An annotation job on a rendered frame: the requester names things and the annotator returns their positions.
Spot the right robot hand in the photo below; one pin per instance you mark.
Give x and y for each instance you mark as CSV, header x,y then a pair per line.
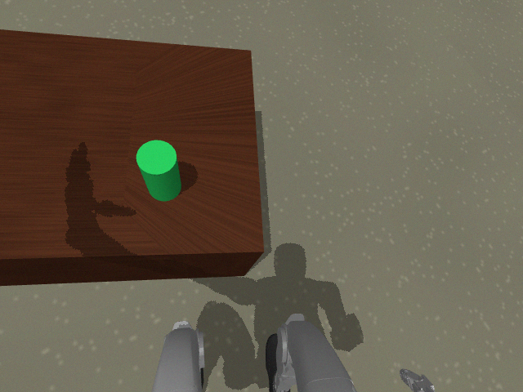
x,y
415,382

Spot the can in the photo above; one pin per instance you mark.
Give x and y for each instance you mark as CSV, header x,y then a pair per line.
x,y
157,161

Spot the right robot foot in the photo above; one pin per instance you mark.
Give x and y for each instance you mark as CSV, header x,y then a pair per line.
x,y
271,366

